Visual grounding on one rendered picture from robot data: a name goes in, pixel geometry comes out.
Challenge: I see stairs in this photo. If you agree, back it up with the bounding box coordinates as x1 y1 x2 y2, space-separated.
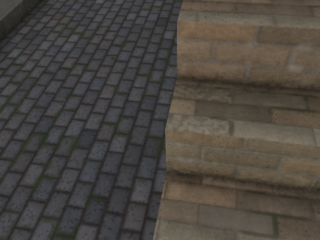
153 0 320 240

